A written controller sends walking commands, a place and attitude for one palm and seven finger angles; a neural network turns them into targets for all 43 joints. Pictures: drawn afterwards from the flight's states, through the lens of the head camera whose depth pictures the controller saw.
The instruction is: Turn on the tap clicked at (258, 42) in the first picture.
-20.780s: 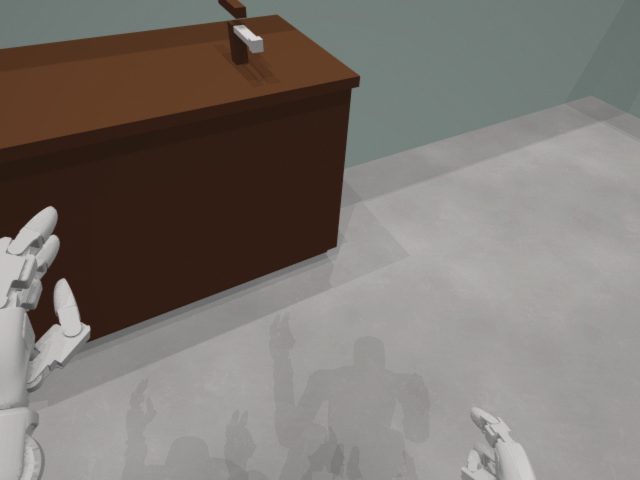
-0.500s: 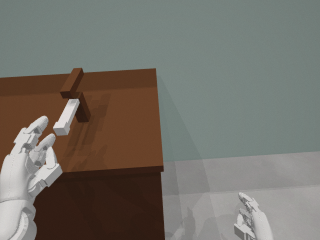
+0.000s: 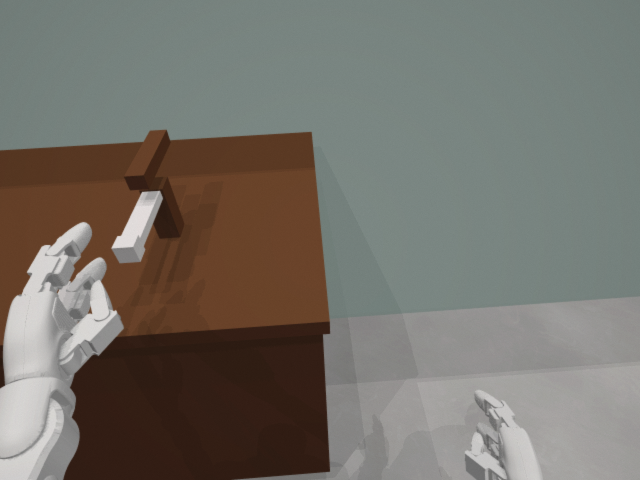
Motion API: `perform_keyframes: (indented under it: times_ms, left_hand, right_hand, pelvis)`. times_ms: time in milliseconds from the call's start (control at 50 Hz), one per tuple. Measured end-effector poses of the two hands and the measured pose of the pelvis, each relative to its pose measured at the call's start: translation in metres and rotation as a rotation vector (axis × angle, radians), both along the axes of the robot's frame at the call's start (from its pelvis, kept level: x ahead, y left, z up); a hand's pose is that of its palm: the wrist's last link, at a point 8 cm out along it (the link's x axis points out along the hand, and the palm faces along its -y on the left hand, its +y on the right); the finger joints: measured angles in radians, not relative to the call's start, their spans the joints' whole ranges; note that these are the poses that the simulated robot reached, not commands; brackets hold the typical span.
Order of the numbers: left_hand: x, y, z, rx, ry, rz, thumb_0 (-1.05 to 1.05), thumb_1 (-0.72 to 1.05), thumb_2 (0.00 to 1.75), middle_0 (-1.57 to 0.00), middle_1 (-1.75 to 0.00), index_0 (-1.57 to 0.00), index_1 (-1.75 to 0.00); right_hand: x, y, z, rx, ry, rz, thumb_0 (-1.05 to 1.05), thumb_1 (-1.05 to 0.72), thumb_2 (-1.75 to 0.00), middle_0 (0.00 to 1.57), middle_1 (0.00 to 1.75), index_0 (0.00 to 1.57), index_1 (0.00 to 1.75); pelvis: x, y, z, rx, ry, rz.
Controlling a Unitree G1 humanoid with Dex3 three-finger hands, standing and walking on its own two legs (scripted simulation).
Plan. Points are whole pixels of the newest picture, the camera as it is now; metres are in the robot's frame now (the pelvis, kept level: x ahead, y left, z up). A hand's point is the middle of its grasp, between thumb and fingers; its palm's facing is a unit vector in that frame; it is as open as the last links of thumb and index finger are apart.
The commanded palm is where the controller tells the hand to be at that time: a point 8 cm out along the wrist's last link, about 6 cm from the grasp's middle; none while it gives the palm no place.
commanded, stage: reach beside the lever's end, fingers flat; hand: left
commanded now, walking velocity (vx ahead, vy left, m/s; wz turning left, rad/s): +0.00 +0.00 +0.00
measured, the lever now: (128, 249) +0.34 +0.32 +0.13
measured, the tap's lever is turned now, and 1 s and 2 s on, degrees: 0 0 0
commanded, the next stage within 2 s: none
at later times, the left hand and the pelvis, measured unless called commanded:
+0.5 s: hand (113, 296) +0.24 +0.27 +0.16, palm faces +0.45 -0.88 -0.11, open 7.5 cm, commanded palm +0.20 +0.32 +0.16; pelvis +0.00 +0.00 +0.00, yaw -1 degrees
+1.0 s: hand (103, 287) +0.26 +0.30 +0.14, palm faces +0.47 -0.87 -0.11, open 7.6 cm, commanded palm +0.22 +0.34 +0.14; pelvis +0.01 +0.00 +0.00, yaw +0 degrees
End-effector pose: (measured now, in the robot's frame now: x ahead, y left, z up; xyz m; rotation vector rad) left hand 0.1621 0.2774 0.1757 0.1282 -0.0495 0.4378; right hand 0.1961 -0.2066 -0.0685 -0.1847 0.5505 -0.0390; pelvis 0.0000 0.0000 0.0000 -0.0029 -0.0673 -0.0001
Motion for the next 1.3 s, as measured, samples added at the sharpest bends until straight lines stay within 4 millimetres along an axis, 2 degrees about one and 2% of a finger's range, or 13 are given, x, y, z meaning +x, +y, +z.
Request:
perform_keyframes:
  times_ms: [180, 340, 500, 780, 940, 1300]
  left_hand:
    - [0.016, 0.006, -0.003, -0.008, 0.009, 0.009, 0.02, 0.90, 0.90, -0.20, -0.30, -0.21, -0.30]
    - [0.031, 0.020, -0.008, -0.018, 0.027, 0.026, 0.02, 0.90, 0.90, -0.20, -0.29, -0.20, -0.29]
    - [0.035, 0.029, -0.014, -0.016, 0.034, 0.036, 0.02, 0.90, 0.90, -0.19, -0.27, -0.20, -0.27]
    - [0.047, 0.046, -0.019, -0.011, 0.032, 0.043, 0.02, 0.90, 0.90, -0.18, -0.24, -0.19, -0.24]
    - [0.051, 0.055, -0.026, -0.019, 0.049, 0.054, 0.02, 0.90, 0.90, -0.17, -0.22, -0.18, -0.22]
    - [0.081, 0.089, -0.036, -0.038, 0.074, 0.073, 0.02, 0.90, 0.90, -0.16, -0.17, -0.16, -0.17]
  right_hand:
    - [-0.021, -0.006, -0.006, -0.008, 0.036, -0.036, 0.02, -0.90, -0.90, 0.20, 0.30, 0.21, 0.30]
    - [-0.029, -0.015, -0.008, -0.020, 0.059, -0.071, 0.02, -0.90, -0.90, 0.20, 0.30, 0.21, 0.30]
    - [-0.024, -0.021, -0.008, -0.032, 0.059, -0.083, 0.02, -0.90, -0.90, 0.20, 0.30, 0.21, 0.30]
    - [-0.009, -0.019, -0.008, -0.032, 0.059, -0.083, 0.02, -0.90, -0.90, 0.20, 0.30, 0.21, 0.30]
    - [-0.009, -0.020, -0.011, -0.034, 0.074, -0.086, 0.02, -0.90, -0.90, 0.20, 0.30, 0.21, 0.30]
    - [-0.043, -0.038, -0.022, -0.069, 0.154, -0.152, 0.02, -0.90, -0.90, 0.20, 0.30, 0.21, 0.30]
  pelvis:
    - [-0.010, 0.000, 0.002, 0.000, -0.006, -0.004]
    - [-0.008, -0.001, 0.003, 0.001, 0.004, -0.013]
    - [-0.001, 0.001, 0.002, 0.001, 0.014, -0.014]
    - [0.011, 0.002, 0.001, 0.000, 0.036, -0.011]
    - [0.012, 0.002, 0.000, 0.001, 0.045, -0.007]
    - [0.005, 0.002, -0.002, -0.002, 0.081, -0.013]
